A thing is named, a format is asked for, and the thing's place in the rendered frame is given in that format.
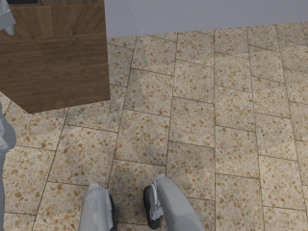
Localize robot left hand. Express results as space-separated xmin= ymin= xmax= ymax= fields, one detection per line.
xmin=0 ymin=0 xmax=16 ymax=36

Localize cabinet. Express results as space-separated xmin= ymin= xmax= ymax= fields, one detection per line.
xmin=0 ymin=0 xmax=111 ymax=114

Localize robot shin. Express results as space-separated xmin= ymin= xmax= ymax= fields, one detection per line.
xmin=83 ymin=183 xmax=114 ymax=228
xmin=149 ymin=174 xmax=166 ymax=220

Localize robot right shin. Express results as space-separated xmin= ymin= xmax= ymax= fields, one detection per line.
xmin=149 ymin=174 xmax=166 ymax=220

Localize robot left shin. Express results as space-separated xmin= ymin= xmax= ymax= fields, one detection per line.
xmin=83 ymin=183 xmax=114 ymax=228

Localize left robot upper arm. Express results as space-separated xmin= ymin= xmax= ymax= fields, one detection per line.
xmin=0 ymin=112 xmax=16 ymax=231

